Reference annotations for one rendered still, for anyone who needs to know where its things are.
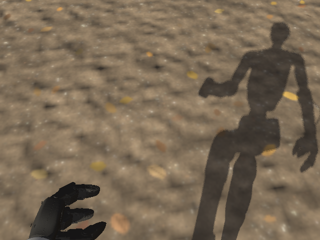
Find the left robot hand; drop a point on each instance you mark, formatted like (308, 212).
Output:
(53, 216)

